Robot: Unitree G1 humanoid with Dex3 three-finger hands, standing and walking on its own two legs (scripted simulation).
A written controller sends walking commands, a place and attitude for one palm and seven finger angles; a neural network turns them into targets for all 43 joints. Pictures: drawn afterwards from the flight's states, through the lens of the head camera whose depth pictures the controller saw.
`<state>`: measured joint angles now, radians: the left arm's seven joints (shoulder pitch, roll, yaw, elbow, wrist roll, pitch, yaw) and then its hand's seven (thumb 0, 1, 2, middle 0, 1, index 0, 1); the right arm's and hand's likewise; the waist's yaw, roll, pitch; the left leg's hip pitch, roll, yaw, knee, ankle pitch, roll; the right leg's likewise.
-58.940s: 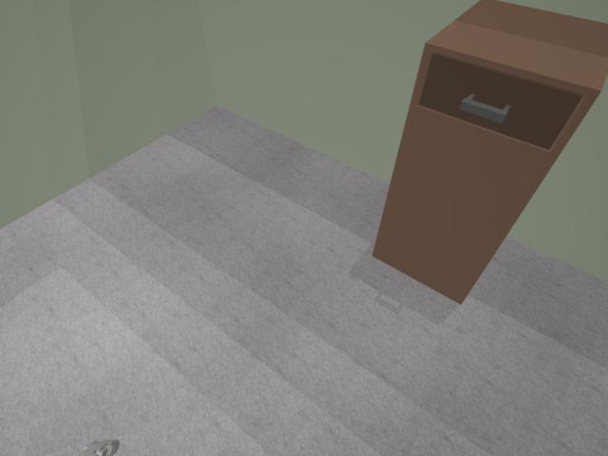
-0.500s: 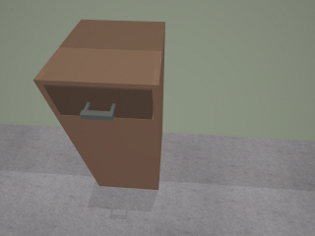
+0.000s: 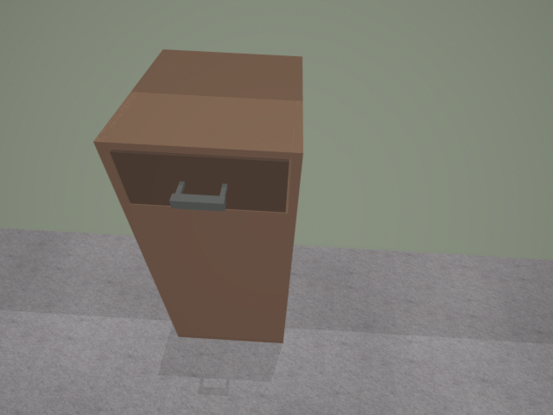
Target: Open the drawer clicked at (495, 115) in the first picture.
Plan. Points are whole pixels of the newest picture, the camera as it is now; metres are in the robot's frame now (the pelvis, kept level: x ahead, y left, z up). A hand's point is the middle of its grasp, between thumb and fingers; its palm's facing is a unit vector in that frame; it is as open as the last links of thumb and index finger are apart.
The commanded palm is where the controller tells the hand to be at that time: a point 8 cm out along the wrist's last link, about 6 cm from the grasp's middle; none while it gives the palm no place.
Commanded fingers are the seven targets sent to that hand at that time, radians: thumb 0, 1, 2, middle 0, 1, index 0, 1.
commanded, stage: raise the hand with hooked fingers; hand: left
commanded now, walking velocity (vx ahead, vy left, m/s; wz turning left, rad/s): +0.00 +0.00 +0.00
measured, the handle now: (200, 194) +0.51 +0.18 +0.01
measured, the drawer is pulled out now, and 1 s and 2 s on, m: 0.00 0.00 0.00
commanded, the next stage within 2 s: move the hooked fingers above the handle in 1.90 s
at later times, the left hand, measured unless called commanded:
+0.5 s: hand (130, 405) +0.15 +0.22 -0.06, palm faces -0.03 -0.14 -0.99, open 9.0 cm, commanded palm +0.16 +0.22 +0.02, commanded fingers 0.00 0.29 0.64 -0.24 -0.69 -0.24 -0.69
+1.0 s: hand (133, 297) +0.26 +0.22 +0.04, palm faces +0.05 -0.09 -0.99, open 12.0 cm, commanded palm +0.24 +0.22 +0.10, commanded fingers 0.00 -0.29 0.39 -0.28 -1.07 -0.28 -1.07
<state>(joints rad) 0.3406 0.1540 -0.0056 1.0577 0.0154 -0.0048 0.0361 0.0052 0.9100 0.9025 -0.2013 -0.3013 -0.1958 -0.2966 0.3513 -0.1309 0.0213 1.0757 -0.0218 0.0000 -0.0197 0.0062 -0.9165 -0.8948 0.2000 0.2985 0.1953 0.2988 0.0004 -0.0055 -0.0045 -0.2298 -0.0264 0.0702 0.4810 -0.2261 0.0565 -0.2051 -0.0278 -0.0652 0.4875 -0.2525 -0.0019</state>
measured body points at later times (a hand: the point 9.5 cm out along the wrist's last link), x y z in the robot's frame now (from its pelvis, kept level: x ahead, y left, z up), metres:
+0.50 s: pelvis -0.01 -0.02 -0.04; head +0.01 -0.02 +0.41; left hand +0.15 +0.22 +0.00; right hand +0.27 -0.22 -0.08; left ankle +0.02 +0.08 -0.74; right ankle +0.01 -0.11 -0.74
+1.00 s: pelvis +0.04 -0.02 -0.01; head +0.07 -0.06 +0.43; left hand +0.25 +0.23 +0.10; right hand +0.21 -0.26 -0.14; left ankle +0.02 +0.08 -0.74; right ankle +0.01 -0.11 -0.74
